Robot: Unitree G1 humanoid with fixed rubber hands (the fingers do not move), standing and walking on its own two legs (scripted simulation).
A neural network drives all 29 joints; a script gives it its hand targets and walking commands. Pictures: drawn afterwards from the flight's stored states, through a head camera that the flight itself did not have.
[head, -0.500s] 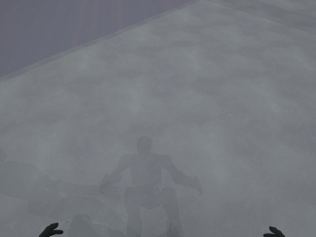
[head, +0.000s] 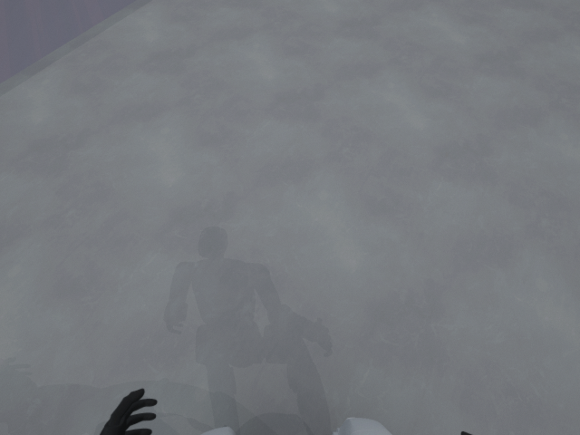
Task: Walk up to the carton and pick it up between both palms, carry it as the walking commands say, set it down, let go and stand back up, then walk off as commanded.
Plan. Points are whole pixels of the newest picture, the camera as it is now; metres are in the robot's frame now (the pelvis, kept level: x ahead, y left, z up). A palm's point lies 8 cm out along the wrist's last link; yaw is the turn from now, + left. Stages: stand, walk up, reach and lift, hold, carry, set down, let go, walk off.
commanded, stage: walk up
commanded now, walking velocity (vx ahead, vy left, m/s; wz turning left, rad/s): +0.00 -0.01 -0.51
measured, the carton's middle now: out of the picture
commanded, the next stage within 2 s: none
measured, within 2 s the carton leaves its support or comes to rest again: neither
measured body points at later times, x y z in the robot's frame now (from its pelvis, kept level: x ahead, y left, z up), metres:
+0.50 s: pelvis -0.02 +0.01 +0.01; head +0.02 +0.03 +0.45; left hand +0.14 +0.26 -0.13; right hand +0.03 -0.28 -0.10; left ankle +0.01 +0.11 -0.73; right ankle -0.03 -0.11 -0.68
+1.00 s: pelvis -0.04 -0.04 +0.01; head -0.02 -0.08 +0.46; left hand +0.19 +0.15 -0.10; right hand -0.08 -0.32 -0.13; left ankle +0.01 +0.10 -0.66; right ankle -0.10 -0.12 -0.73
